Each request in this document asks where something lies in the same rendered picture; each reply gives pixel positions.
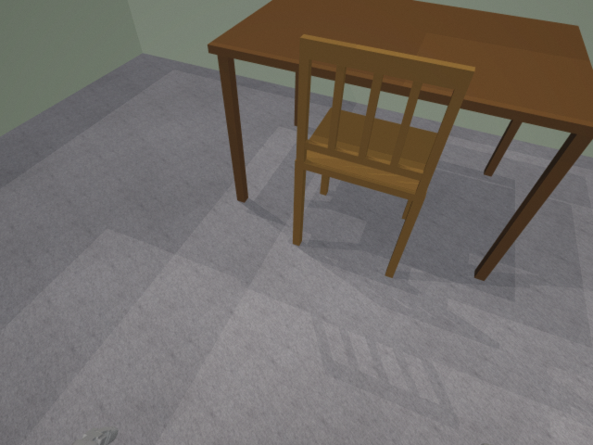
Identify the table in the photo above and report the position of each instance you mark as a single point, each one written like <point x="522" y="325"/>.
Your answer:
<point x="526" y="70"/>

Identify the chair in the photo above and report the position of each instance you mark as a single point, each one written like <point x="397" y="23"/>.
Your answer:
<point x="381" y="155"/>

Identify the left robot hand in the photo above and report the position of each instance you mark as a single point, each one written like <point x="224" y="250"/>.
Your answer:
<point x="95" y="436"/>

